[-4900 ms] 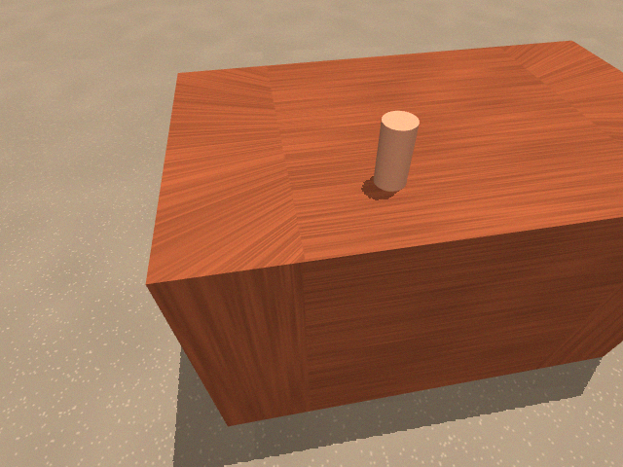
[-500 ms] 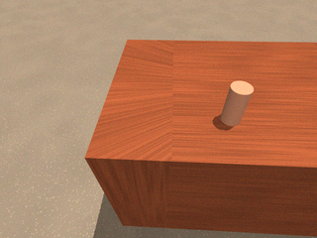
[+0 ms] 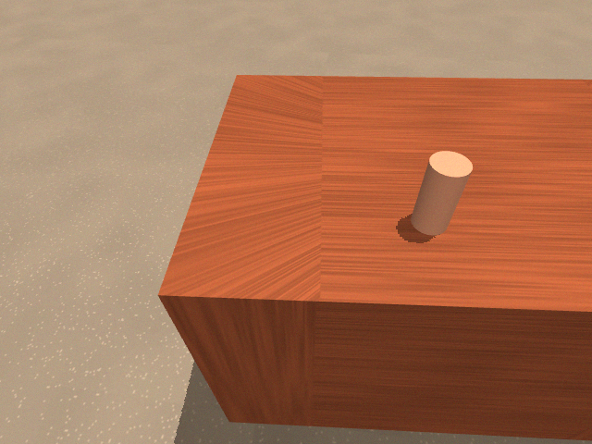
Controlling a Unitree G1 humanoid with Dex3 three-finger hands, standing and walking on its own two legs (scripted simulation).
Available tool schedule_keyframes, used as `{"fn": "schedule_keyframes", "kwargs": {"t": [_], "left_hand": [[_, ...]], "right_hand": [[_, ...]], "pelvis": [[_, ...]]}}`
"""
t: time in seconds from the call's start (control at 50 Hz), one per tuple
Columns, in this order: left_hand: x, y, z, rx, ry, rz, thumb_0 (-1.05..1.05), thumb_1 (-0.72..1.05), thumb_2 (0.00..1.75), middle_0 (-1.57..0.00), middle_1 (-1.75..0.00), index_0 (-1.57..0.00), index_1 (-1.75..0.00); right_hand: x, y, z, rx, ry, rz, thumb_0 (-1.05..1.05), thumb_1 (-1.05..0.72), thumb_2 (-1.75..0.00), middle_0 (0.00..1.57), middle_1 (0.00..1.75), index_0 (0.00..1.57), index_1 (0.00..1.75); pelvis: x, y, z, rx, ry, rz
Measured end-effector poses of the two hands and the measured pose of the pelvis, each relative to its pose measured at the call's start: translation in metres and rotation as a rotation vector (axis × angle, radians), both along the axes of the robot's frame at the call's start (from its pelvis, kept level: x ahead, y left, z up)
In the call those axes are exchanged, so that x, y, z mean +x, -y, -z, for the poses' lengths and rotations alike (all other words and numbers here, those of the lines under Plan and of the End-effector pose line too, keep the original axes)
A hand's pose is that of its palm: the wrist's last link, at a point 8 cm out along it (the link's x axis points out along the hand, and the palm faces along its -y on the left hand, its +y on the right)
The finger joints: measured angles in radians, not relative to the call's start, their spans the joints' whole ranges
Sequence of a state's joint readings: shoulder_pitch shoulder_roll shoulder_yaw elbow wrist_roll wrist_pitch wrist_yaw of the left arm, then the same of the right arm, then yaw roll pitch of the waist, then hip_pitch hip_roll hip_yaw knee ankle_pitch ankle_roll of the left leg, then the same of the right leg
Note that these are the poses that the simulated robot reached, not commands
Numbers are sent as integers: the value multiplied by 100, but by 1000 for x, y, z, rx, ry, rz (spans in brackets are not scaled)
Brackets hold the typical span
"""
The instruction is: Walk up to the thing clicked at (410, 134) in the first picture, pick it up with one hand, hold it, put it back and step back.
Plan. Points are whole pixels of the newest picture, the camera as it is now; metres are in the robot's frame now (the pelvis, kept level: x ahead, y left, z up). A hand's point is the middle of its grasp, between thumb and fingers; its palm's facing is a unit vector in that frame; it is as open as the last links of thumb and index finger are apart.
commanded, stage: stand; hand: right
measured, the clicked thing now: (439, 195) +0.52 -0.22 +0.04
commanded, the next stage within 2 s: rise first in 0.78 s
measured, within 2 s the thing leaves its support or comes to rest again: neither
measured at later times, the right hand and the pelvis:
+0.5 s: hand out of the picture +0.07 -0.25 -0.16, palm faces -0.02 +0.94 -0.35, open 7.4 cm; pelvis +0.00 +0.00 +0.00, yaw +0 degrees
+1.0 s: hand out of the picture +0.12 -0.24 -0.15, palm faces +0.09 +0.94 -0.32, open 8.3 cm; pelvis -0.01 +0.00 -0.01, yaw +0 degrees
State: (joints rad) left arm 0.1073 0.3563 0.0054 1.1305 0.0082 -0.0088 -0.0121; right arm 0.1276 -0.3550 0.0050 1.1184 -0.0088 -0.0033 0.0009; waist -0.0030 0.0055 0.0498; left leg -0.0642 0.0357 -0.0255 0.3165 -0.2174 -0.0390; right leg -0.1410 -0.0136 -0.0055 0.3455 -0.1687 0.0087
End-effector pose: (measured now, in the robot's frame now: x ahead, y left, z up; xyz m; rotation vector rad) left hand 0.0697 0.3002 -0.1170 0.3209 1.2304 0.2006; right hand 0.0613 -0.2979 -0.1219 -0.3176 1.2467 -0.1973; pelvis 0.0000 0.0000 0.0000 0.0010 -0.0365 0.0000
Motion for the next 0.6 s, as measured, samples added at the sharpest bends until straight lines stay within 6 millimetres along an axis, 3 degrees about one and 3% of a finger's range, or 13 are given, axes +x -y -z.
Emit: {"fn": "schedule_keyframes", "kwargs": {"t": [0.6], "left_hand": [[6,0,1,-4,-1,2,1,90,90,-20,-30,-20,-30]], "right_hand": [[6,0,-1,-4,-3,3,0,-90,-90,21,30,21,30]], "pelvis": [[6,-2,0,-2,-5,0]]}}
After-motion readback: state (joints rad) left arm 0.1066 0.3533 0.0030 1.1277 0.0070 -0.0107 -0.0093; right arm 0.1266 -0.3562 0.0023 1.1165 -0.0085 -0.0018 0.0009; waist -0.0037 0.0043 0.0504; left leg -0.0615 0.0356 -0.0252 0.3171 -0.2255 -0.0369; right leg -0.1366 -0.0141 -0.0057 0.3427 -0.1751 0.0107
